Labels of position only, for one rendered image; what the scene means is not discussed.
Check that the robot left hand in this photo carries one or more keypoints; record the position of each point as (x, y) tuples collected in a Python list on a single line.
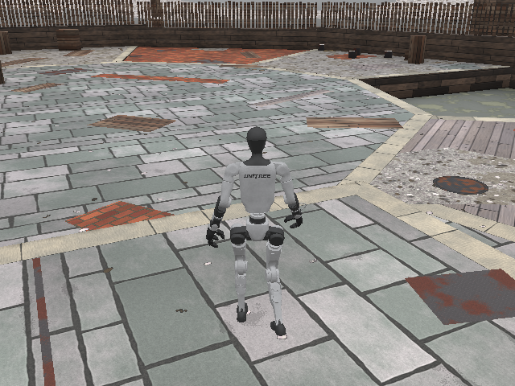
[(210, 237)]

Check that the robot right forearm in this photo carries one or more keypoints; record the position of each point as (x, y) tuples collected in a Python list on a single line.
[(295, 208)]

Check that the robot left thigh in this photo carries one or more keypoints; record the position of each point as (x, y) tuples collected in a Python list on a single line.
[(238, 239)]

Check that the robot left forearm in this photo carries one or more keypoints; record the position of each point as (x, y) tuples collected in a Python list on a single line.
[(217, 216)]

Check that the robot left upper arm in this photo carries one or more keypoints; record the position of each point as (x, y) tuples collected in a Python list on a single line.
[(227, 184)]

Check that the robot torso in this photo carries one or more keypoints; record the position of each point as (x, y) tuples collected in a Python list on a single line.
[(257, 186)]

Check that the robot right upper arm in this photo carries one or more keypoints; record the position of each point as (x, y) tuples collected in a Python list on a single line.
[(286, 181)]

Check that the robot right hand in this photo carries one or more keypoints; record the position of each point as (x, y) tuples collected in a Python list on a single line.
[(299, 221)]

